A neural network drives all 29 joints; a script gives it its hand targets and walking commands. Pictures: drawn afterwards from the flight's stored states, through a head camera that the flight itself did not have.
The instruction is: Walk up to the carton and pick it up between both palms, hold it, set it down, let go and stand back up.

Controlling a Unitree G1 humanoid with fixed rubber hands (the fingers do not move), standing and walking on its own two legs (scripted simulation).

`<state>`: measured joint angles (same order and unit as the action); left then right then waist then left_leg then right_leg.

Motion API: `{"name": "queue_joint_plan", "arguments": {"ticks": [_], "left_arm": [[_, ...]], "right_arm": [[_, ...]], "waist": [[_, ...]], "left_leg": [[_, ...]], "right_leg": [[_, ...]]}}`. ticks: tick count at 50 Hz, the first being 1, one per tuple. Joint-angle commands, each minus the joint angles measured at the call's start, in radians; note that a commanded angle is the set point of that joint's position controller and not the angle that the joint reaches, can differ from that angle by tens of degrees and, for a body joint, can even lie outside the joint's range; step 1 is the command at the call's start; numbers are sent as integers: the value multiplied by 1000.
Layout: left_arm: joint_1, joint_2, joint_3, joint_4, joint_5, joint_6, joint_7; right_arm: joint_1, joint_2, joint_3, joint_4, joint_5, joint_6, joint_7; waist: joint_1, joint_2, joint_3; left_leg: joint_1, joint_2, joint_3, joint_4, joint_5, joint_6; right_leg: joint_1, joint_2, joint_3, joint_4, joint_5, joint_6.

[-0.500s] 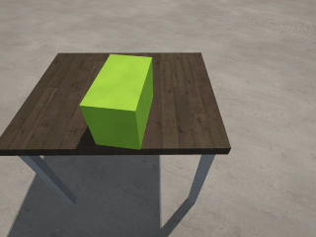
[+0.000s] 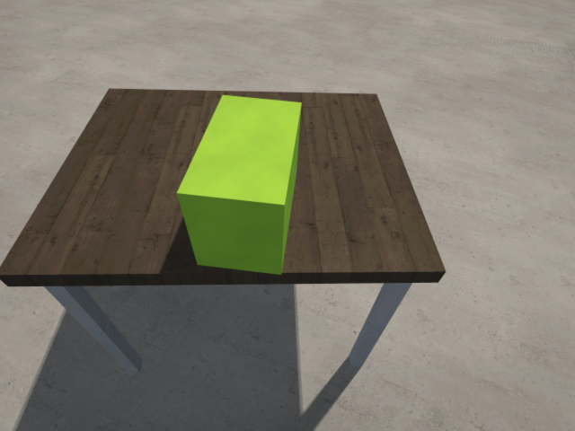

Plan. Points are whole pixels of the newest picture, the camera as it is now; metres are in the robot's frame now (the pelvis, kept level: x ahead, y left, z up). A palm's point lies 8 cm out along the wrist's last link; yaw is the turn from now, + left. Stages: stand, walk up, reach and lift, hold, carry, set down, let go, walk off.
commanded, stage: walk up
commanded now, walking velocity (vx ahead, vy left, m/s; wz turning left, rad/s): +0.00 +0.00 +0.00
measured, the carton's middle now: (250, 181) +0.57 +0.08 +0.00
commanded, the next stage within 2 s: none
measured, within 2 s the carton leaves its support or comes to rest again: neither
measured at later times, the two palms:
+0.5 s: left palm out of the picture -0.06 +0.24 -0.16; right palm out of the picture -0.06 -0.15 -0.14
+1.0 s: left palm out of the picture -0.06 +0.34 -0.14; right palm out of the picture +0.07 -0.14 -0.14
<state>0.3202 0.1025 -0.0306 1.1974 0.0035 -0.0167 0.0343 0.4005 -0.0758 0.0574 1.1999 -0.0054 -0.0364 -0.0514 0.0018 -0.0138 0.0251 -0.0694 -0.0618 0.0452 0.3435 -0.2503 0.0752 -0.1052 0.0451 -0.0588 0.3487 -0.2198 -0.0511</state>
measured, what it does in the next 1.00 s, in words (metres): steps to the left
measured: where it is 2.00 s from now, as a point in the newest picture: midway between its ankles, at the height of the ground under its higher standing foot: outside the picture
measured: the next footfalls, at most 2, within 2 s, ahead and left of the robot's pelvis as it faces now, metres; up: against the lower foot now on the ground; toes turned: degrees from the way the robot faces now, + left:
left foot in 1.06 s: +0.18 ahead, +0.30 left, +0.00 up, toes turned +6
right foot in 1.38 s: +0.15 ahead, +0.09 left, +0.00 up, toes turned -5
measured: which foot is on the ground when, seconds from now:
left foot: down 0.00-0.76, up 0.78-1.00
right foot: down 0.00-1.00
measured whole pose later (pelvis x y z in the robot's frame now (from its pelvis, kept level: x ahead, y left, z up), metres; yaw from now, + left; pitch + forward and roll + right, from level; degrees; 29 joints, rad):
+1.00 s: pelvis +0.06 +0.12 -0.01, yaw +0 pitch +1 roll +1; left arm 0.47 0.17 0.06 1.17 0.04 -0.03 0.05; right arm 0.33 -0.22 -0.05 1.03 -0.02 -0.01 0.02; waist 0.05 -0.02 0.00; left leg -0.43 0.08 0.03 0.72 -0.34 -0.05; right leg -0.08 -0.19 -0.02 0.40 -0.33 0.13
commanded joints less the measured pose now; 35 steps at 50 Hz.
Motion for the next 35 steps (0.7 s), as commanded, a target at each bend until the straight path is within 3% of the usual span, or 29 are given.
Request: {"name": "queue_joint_plan", "arguments": {"ticks": [1,14,24,25,26,33,34,35], "left_arm": [[110,64,0,14,2,2,6],[113,60,-10,10,-1,14,13],[131,60,-13,8,-3,23,17],[118,72,-4,7,-16,24,18],[123,76,-3,6,-18,25,18],[140,64,2,8,-14,21,19],[181,149,35,-22,17,22,27],[196,212,56,-19,24,32,30]], "right_arm": [[116,-80,-11,12,0,-4,-3],[111,-93,-26,-6,4,5,-1],[123,-102,-38,-23,8,17,-2],[143,-93,-32,-18,2,11,-1],[150,-91,-31,-15,3,11,-2],[154,-110,-36,-23,5,8,-5],[136,-254,-94,-26,11,34,5],[37,-233,-95,-78,3,45,20]], "waist": [[7,20,93],[-3,27,88],[-10,30,89],[-23,75,98],[-21,80,100],[-13,28,60],[40,220,-32],[69,165,63]], "left_leg": [[-64,166,-149,-64,314,-7],[-31,172,-159,-83,412,-22],[-20,181,-175,-107,393,-37],[-8,194,-208,-124,432,-71],[-7,204,-212,-133,435,-84],[8,193,-204,-118,475,-76],[-104,113,-141,-65,-340,-29],[-326,102,-164,-52,-542,-3]], "right_leg": [[-15,-149,118,-29,124,0],[-60,-149,81,22,68,32],[-90,-143,55,52,25,52],[-127,-135,71,72,32,48],[-134,-134,62,74,17,51],[-107,-139,61,73,28,54],[11,-202,59,167,-278,7],[29,-232,142,136,-425,-25]]}}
